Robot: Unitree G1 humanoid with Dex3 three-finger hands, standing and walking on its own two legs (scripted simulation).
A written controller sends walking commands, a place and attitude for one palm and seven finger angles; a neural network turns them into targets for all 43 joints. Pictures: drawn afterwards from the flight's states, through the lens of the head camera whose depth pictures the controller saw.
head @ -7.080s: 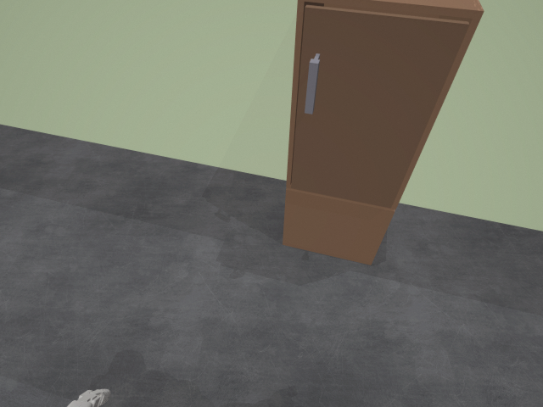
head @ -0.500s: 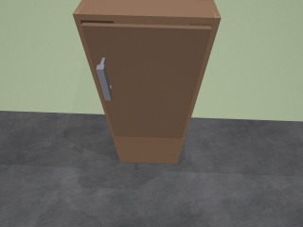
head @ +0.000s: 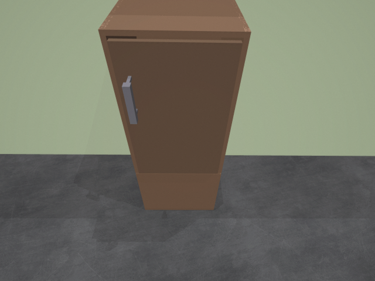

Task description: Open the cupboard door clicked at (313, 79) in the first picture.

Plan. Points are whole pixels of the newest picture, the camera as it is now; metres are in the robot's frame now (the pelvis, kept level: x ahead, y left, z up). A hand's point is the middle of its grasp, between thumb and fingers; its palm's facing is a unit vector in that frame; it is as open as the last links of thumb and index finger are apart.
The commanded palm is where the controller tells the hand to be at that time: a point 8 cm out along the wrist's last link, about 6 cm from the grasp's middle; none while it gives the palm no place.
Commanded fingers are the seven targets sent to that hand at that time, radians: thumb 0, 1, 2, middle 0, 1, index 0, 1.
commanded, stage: come to a stop and stand still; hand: left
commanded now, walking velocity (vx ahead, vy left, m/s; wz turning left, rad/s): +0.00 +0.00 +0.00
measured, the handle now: (131, 100) +0.60 +0.21 +0.06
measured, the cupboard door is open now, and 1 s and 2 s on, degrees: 0 0 0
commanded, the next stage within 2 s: look again from close up in 0.20 s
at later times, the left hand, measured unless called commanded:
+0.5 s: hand out of the picture +0.00 +0.16 -0.17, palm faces +0.02 -0.98 -0.17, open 7.4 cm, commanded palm none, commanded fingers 0.00 0.90 0.90 -0.20 -0.30 -0.20 -0.30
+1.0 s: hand (104, 258) +0.18 +0.20 -0.07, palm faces +0.27 -0.94 -0.22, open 7.4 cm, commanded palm +0.14 +0.23 -0.05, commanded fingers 0.00 0.71 0.82 -0.21 -0.42 -0.21 -0.42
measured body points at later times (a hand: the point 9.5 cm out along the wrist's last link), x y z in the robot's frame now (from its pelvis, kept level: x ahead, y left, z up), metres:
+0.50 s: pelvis +0.02 +0.00 +0.01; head +0.03 +0.00 +0.46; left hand +0.00 +0.22 -0.15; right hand +0.01 -0.22 -0.15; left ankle +0.04 +0.09 -0.73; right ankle +0.01 -0.11 -0.73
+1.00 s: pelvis +0.04 -0.01 +0.00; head +0.04 -0.02 +0.45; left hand +0.17 +0.25 -0.05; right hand +0.12 -0.25 -0.13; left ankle +0.04 +0.09 -0.73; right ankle +0.01 -0.11 -0.73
